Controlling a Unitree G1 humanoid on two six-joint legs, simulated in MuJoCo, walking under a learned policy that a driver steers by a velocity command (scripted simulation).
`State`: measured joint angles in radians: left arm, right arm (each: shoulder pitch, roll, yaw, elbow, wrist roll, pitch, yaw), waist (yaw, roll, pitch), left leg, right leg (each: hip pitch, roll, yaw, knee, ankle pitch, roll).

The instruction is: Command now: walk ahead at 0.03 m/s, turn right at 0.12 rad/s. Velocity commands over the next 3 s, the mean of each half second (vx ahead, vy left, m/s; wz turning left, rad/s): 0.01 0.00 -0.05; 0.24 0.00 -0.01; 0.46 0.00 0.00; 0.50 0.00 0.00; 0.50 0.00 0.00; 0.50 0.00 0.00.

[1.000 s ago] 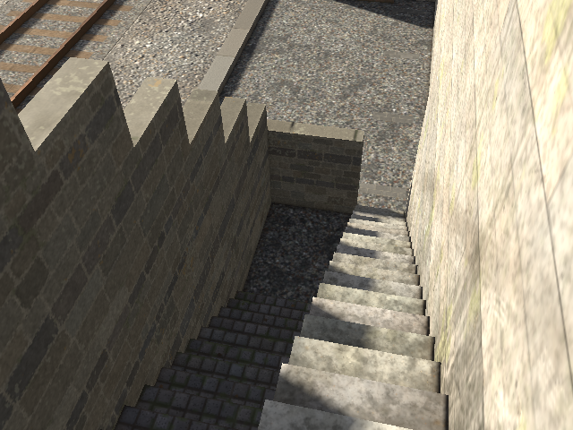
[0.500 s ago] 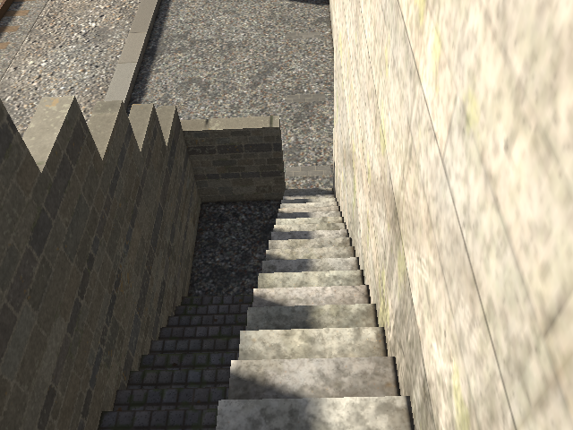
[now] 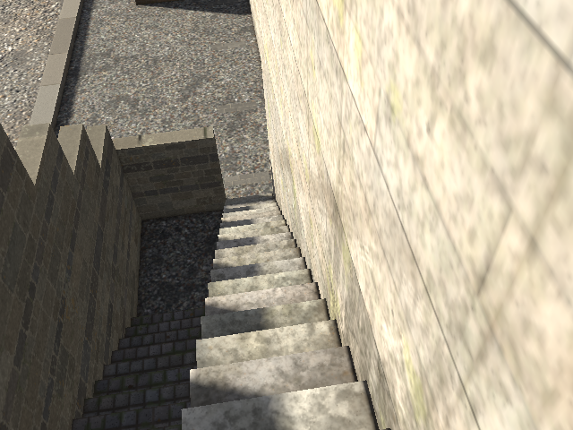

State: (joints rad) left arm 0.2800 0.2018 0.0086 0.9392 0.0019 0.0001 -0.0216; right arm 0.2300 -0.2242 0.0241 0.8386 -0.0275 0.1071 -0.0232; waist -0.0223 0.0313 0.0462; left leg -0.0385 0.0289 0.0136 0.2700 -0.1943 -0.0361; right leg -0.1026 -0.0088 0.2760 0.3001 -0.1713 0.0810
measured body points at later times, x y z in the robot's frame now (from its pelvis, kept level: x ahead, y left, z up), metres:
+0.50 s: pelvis +0.01 +0.02 +0.00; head +0.01 +0.00 +0.45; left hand +0.03 +0.27 -0.14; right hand +0.08 -0.23 -0.15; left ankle -0.03 +0.14 -0.75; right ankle +0.01 -0.18 -0.75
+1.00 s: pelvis +0.06 +0.01 -0.02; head +0.05 -0.01 +0.43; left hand +0.11 +0.26 -0.15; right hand +0.14 -0.23 -0.16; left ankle -0.03 +0.14 -0.75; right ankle +0.01 -0.17 -0.75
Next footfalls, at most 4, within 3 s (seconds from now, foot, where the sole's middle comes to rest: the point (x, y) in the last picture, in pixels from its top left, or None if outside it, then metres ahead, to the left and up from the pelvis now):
none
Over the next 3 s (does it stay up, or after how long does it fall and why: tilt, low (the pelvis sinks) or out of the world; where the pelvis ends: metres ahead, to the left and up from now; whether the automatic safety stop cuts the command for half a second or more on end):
stays up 0.04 0.01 -0.01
